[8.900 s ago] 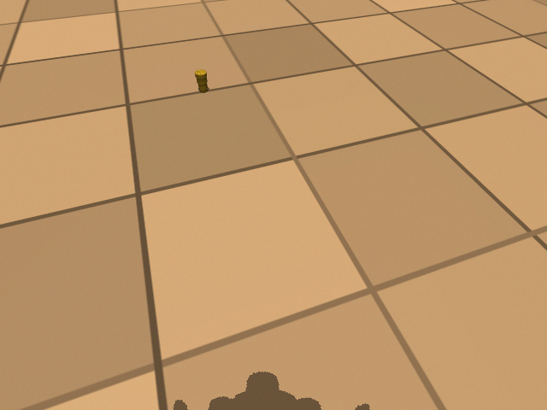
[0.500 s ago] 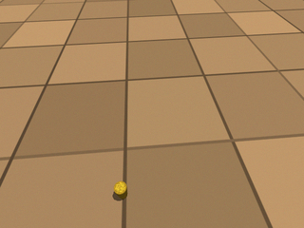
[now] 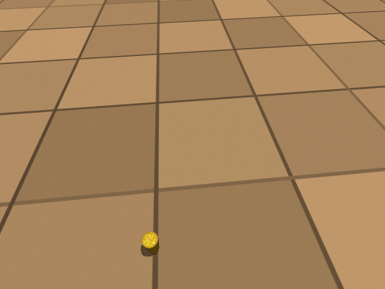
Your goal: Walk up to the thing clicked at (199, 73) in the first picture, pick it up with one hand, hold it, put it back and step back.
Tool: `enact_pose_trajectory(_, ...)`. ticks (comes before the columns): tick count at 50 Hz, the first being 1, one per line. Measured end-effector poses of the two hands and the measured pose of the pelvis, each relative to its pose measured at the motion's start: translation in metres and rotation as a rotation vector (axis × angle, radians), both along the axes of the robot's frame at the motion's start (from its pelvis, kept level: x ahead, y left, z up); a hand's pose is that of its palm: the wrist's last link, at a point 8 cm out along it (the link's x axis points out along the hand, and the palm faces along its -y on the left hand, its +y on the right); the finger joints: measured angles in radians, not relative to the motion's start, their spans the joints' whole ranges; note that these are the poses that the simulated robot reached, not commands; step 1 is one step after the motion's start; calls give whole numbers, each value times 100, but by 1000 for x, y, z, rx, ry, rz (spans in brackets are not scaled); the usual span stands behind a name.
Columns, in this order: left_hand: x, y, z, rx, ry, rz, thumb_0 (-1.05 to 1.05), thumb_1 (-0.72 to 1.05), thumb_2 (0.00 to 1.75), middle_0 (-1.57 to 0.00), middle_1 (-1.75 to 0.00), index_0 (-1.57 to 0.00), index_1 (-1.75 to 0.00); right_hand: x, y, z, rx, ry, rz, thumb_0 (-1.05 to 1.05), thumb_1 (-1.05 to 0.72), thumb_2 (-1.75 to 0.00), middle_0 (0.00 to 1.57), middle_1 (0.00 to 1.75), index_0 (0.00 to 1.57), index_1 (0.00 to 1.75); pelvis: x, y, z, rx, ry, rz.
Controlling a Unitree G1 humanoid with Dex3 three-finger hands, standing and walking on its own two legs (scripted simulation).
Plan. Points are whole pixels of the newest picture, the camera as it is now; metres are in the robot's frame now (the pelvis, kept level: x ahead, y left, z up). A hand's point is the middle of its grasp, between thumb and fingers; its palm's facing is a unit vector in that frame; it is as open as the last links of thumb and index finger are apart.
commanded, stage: stand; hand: left
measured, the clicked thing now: (152, 244) +0.44 +0.25 -0.72
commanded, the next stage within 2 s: none
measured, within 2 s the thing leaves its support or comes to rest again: neither
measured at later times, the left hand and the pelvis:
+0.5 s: hand out of the picture +0.06 +0.25 -0.15, palm faces -0.03 -0.94 -0.35, open 7.4 cm; pelvis +0.00 +0.00 +0.00, yaw +0 degrees
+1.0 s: hand out of the picture +0.07 +0.25 -0.15, palm faces -0.04 -0.94 -0.35, open 7.4 cm; pelvis +0.00 +0.00 +0.00, yaw -1 degrees
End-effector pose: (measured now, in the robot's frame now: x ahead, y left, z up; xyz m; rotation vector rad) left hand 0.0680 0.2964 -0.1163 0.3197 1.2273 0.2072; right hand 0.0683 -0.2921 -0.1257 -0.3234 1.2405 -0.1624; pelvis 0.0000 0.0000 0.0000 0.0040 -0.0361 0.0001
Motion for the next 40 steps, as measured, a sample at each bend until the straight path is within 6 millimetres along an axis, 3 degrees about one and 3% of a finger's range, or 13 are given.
enact_pose_trajectory(40,-7,-3,-1,2,15,-12,1,91,90,-21,-30,-20,-30,-16,-6,0,-4,15,-17,0,-91,-90,20,30,21,30,-4,-4,0,0,-3,-13)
